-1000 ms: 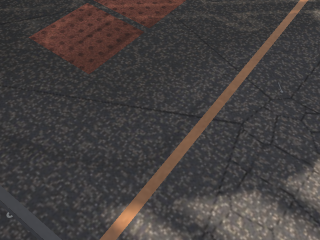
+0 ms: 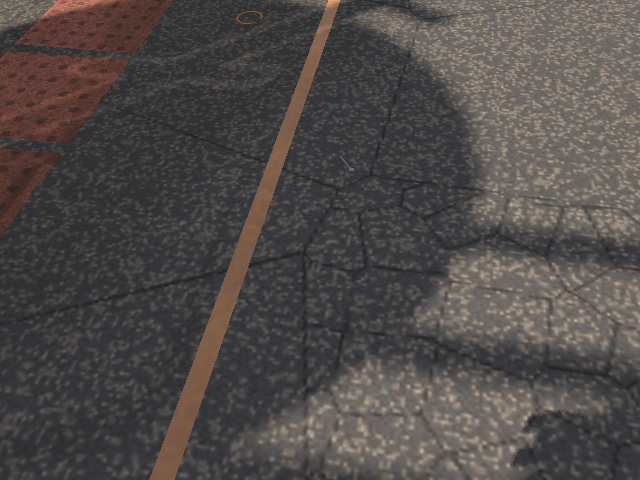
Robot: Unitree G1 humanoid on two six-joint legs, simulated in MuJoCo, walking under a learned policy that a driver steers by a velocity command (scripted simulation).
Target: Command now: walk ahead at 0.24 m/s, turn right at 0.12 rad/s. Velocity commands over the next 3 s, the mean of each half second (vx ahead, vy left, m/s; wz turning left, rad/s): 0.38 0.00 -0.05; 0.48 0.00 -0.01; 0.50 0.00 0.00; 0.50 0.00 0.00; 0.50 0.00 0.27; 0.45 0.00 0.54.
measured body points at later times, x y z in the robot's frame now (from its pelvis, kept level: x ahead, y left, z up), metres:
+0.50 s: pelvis +0.11 +0.06 +0.01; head +0.13 +0.07 +0.46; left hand +0.20 +0.32 -0.11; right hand +0.23 -0.21 -0.08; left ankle +0.16 +0.15 -0.70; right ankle -0.02 -0.10 -0.65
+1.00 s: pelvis +0.40 +0.04 +0.02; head +0.44 +0.04 +0.46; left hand +0.64 +0.26 -0.06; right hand +0.36 -0.24 -0.12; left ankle +0.16 +0.15 -0.67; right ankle +0.54 -0.06 -0.70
